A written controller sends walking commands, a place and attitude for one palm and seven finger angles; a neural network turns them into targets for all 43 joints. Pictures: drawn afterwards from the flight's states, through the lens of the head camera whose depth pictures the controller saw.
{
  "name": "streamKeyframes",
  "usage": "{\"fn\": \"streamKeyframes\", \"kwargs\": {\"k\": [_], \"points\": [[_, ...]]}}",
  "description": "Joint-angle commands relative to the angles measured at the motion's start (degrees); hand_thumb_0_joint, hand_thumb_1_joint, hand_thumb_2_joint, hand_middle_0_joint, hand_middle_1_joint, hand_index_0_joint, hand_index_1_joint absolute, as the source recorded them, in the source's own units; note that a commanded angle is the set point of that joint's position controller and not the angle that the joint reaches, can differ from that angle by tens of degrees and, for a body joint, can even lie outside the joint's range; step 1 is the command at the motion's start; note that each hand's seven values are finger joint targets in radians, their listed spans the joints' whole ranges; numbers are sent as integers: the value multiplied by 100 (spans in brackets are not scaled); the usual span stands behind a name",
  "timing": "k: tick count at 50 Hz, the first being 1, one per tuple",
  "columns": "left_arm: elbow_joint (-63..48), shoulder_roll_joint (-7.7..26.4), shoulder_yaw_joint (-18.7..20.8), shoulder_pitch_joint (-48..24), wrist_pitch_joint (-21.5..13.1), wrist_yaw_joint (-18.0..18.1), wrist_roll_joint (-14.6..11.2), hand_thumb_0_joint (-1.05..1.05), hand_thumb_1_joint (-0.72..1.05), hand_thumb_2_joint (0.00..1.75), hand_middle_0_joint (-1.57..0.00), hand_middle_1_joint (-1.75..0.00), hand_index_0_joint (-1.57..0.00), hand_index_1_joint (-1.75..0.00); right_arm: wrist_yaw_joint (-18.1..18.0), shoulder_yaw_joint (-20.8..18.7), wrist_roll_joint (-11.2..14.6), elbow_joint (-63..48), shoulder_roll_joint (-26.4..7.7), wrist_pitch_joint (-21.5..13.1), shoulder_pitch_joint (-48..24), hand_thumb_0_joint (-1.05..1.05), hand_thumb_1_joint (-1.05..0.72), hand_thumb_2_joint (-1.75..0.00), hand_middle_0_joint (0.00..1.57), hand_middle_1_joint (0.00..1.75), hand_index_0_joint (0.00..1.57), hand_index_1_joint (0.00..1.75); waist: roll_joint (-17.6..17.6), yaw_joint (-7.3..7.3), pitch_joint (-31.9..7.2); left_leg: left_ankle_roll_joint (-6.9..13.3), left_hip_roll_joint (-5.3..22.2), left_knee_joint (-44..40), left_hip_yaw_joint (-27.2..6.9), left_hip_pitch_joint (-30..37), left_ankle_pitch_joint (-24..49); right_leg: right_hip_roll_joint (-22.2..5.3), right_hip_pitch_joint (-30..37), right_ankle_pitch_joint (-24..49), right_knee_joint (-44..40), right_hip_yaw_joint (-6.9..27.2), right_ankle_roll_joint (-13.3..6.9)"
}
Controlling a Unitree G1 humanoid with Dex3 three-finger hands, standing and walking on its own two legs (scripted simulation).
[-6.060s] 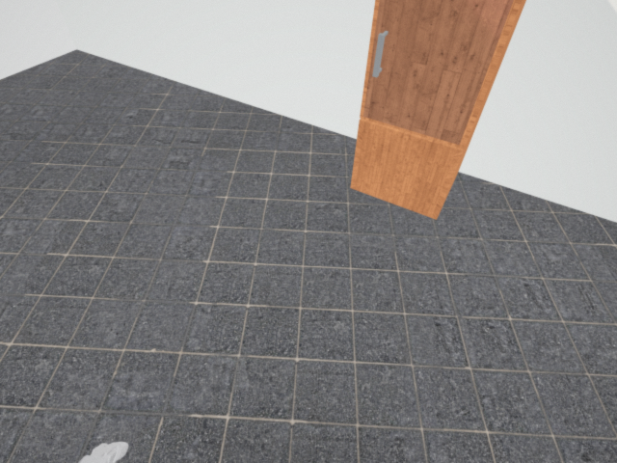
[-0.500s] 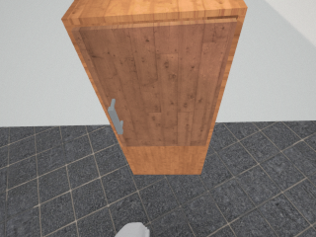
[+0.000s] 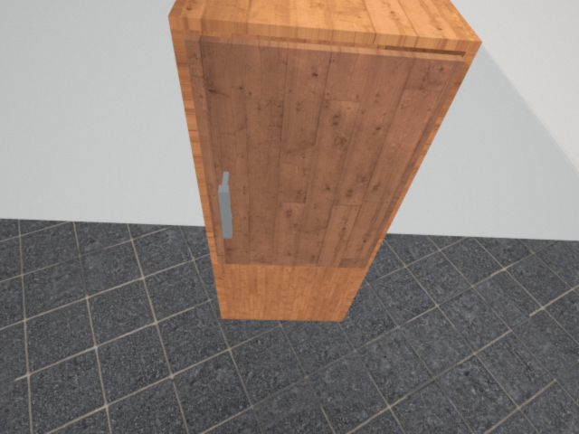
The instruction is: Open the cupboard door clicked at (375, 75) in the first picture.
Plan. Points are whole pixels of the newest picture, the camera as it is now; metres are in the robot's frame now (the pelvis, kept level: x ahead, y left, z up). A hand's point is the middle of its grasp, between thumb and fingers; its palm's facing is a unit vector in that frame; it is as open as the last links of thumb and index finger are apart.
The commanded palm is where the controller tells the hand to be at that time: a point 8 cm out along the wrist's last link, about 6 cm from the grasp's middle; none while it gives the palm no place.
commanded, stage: come to a stop and stand still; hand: left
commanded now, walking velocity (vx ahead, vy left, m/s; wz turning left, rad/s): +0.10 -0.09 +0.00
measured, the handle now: (226, 206) +0.54 +0.16 -0.08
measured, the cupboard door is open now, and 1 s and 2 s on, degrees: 0 0 0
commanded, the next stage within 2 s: look again from close up in 0.54 s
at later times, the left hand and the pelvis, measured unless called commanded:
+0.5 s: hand out of the picture -0.01 +0.11 -0.17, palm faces +0.06 -0.97 -0.21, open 7.3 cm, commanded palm none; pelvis -0.01 -0.05 +0.00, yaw +1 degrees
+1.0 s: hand out of the picture +0.04 +0.24 -0.18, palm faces +0.06 -0.96 -0.28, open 7.4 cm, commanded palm none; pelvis -0.02 +0.02 -0.02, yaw +1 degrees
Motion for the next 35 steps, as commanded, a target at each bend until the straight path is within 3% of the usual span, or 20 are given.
{"fn": "streamKeyframes", "kwargs": {"k": [1, 3, 5, 7, 8, 9, 10, 11, 12, 16, 19, 23, 26, 28, 29, 30, 31, 32, 33, 35], "points": [[-397, 138, 15, -154, -90, -22, 21, 0, 90, 90, -20, -30, -20, -30, -33, -335, -30, -80, -1208, -78, 670, 0, -90, -90, 20, 30, 20, 30, 1227, -297, -346, 720, 1593, -945, -1556, 948, 610, -155, -437, -289, -832, -103, -25], [-398, 66, -31, -235, -141, -34, 7, 0, 90, 90, -20, -30, -20, -30, -9, -334, -47, -21, -1241, -72, 759, 0, -90, -90, 20, 30, 20, 30, 1326, -347, -368, 691, 1508, -906, -1568, 848, 494, -79, -61, -437, -1476, -241, -90], [-268, -1, -53, 23, -192, -26, -24, 0, 90, 90, -20, -30, -20, -30, 24, -347, -42, 26, -1257, -63, 688, 0, -90, -90, 20, 30, 20, 30, 1419, -218, -426, 599, 1385, -860, -1500, 582, 68, 19, 433, -241, -2183, -394, -166], [-57, 1, -75, 436, -264, -4, -20, 0, 90, 90, -20, -30, -20, -30, 52, -315, 8, 77, -1122, -54, 572, 0, -90, -90, 20, 30, 20, 30, 1187, 30, -338, 313, 1030, -582, -1175, -22, -462, 83, 1328, 803, -3412, -587, -208], [45, 137, -66, 648, -320, 38, -11, 0, 90, 90, -20, -30, -20, -30, 79, -263, 48, 96, -886, -54, 629, 0, -90, -90, 20, 30, 20, 30, 729, 98, -405, 57, 717, -262, -834, -442, -758, -165, 1909, 979, -3879, -332, -270], [114, 464, -32, 716, -384, 104, 26, 0, 90, 90, -20, -30, -20, -30, 98, -156, 106, 63, -503, -55, 599, 0, -90, -90, 20, 30, 20, 30, -329, 136, -257, -221, 250, 507, -290, -1121, -1176, -1050, 2135, 283, -4359, 682, -539], [23, 780, -8, 590, -400, 127, 2, 0, 90, 90, -20, -30, -20, -30, 143, -76, 79, -93, -401, -38, 320, 0, -90, -90, 20, 30, 20, 30, -1077, 218, 130, -319, 111, 981, -140, -1371, -1669, -1745, 1418, -465, -4882, 1435, -874], [-92, 794, -35, 369, -387, 129, 12, 0, 90, 90, -20, -30, -20, -30, 185, -115, 47, -143, -575, -18, 206, 0, -90, -90, 20, 30, 20, 30, -652, 215, 325, -273, 191, 1291, -321, -1226, -1686, -1877, 861, -891, -4991, 1471, -1062], [-90, 660, -4, 314, -442, 151, 27, 0, 90, 90, -20, -30, -20, -30, 196, -137, 5, -84, -527, 3, 163, 0, -90, -90, 20, 30, 20, 30, -921, 223, 550, -257, 200, 1539, -342, -1324, -1396, -1702, 777, -311, -4946, 1455, -1062], [12, 325, -127, 352, -550, 175, -16, 0, 90, 90, -20, -30, -20, -30, 171, -94, 53, 323, -456, -1, 719, 0, -90, -90, 20, 30, 20, 30, -425, 43, 557, -362, 142, 2024, -293, -1272, -969, -1435, 1332, 3074, -4155, 599, -1029], [43, 379, -117, 519, -542, 217, -27, 0, 90, 90, -20, -30, -20, -30, 162, -111, 84, 291, -500, 53, 659, 0, -90, -90, 20, 30, 20, 30, -462, 83, 380, -421, 148, 2354, -324, -1333, -906, -1499, 1561, 4152, -3899, 436, -1056], [73, 305, -124, 545, -505, 240, 11, 0, 90, 90, -20, -30, -20, -30, 157, -101, 121, 210, -446, 35, 445, 0, -90, -90, 20, 30, 20, 30, -809, 113, 285, -388, 114, 1804, -241, -923, -969, -1395, 1440, 4066, -3795, 386, -1126], [149, 263, -141, 556, -490, 247, -8, 0, 90, 90, -20, -30, -20, -30, 129, -70, 124, 242, -373, -19, 423, 0, -90, -90, 20, 30, 20, 30, -689, 66, 178, -346, 37, 815, -165, -190, -475, -1210, 1249, 3988, -3523, 318, -1015], [154, 181, -151, 491, -473, 242, -50, 0, 90, 90, -20, -30, -20, -30, 103, -62, 117, 416, -409, -109, 715, 0, -90, -90, 20, 30, 20, 30, -253, -60, -40, -272, 130, -26, -217, 681, 826, -858, 931, 3361, -3090, 156, -701], [160, 47, -167, 627, -453, 238, -66, 0, 90, 90, -20, -30, -20, -30, 73, -80, 94, 451, -627, -181, 802, 0, -90, -90, 20, 30, 20, 30, 275, -20, -280, -108, 526, 163, -535, 1056, 2041, -610, 789, 2739, -2928, 33, -515], [195, -78, -188, 761, -429, 260, -66, 0, 90, 90, -20, -30, -20, -30, 46, -109, 93, 473, -743, -185, 753, 0, -90, -90, 20, 30, 20, 30, 559, 49, -348, 78, 824, 304, -676, 1089, 2531, -493, 780, 1953, -3068, -72, -408], [235, -144, -200, 780, -401, 276, -35, 0, 90, 90, -20, -30, -20, -30, 29, -110, 95, 466, -772, -154, 659, 0, -90, -90, 20, 30, 20, 30, 465, 57, -152, 127, 869, 288, -639, 906, 2219, -424, 761, 1420, -3291, -49, -377], [-70, 849, -312, 969, -634, 254, 34, 0, 90, 90, -20, -30, -20, -30, 128, -7, 94, -206, -1019, -127, 135, 0, -90, -90, 20, 30, 20, 30, 56, 45, 462, 34, 266, 551, -839, 181, 539, -498, 661, 1730, -3952, 62, -316], [-148, 626, -141, 668, -644, 273, 59, 0, 90, 90, -20, -30, -20, -30, 127, -149, 34, -468, -973, -209, 54, 0, -90, -90, 20, 30, 20, 30, 203, -50, 79, -35, 99, 876, -522, -56, 135, -903, 637, 2457, -3444, 463, -505], [-220, 492, -207, 630, -678, 282, 42, 0, 90, 90, -20, -30, -20, -30, 93, -102, 16, -391, -779, -251, 146, 0, -90, -90, 20, 30, 20, 30, 674, -78, -436, 13, 167, 780, -599, 140, 913, -826, 1008, 3152, -3068, 272, -652]]}}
